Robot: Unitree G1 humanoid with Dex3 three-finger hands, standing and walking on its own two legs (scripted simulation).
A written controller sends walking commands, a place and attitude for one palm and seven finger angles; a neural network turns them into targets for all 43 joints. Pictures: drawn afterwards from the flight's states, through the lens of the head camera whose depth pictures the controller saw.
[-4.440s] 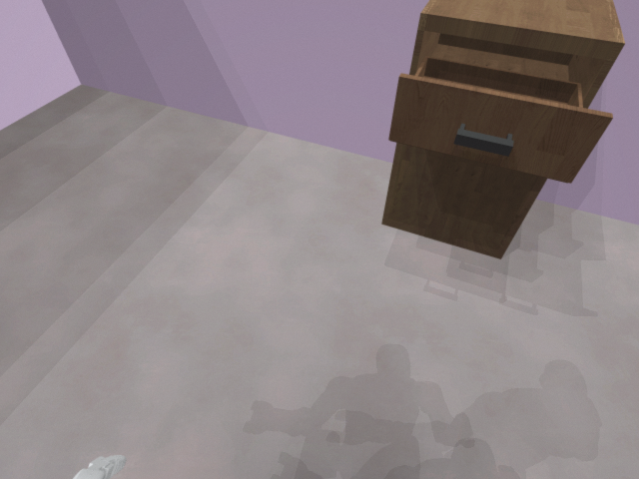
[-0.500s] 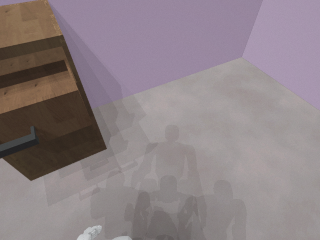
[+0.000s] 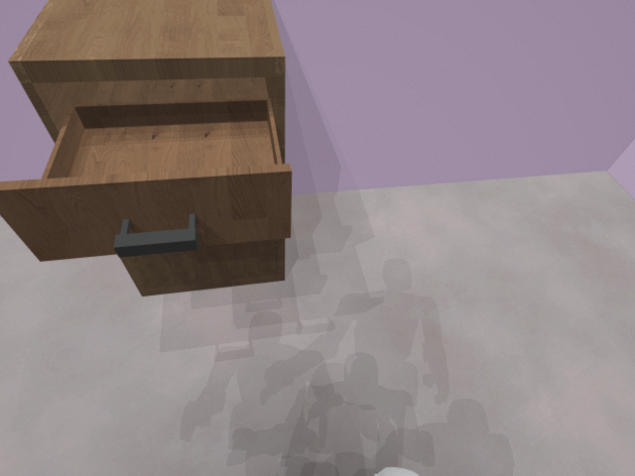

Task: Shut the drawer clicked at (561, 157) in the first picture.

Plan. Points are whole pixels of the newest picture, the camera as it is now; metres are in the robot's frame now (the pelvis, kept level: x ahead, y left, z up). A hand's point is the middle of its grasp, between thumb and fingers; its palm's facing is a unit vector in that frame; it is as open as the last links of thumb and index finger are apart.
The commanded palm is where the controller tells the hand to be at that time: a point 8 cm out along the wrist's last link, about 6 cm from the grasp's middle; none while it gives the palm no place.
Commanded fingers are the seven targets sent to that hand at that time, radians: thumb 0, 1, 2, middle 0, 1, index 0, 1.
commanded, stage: turn to face it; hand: left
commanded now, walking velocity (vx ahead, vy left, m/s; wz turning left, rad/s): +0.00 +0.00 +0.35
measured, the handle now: (158, 232) +0.48 +0.30 -0.05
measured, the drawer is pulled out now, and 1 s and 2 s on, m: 0.30 0.30 0.30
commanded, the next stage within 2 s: take the last steps up to it in 0.28 s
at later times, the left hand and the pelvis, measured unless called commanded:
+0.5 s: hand out of the picture -0.01 +0.14 -0.16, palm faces +0.27 -0.93 -0.24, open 7.3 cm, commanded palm none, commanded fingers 0.00 0.90 0.90 -0.20 -0.30 -0.20 -0.30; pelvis -0.02 -0.06 +0.00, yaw +12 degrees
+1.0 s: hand out of the picture +0.02 +0.22 -0.18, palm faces +0.28 -0.94 -0.17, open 7.4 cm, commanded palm none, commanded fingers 0.00 0.90 0.90 -0.20 -0.30 -0.20 -0.30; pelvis +0.04 +0.03 +0.00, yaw +13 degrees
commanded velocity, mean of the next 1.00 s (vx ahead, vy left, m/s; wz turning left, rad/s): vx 0.19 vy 0.00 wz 0.11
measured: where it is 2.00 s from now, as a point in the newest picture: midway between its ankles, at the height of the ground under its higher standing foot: (294, 473)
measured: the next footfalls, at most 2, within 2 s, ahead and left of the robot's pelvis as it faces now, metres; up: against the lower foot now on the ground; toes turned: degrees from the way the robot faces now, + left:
right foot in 0.24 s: +0.04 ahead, -0.16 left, +0.00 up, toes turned +3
left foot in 0.70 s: -0.03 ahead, +0.11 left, +0.00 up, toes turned +20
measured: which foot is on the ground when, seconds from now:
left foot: down 0.00-0.24, up 0.26-0.68, down 0.70-1.00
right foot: up 0.00-0.22, down 0.24-0.70, up 0.72-1.00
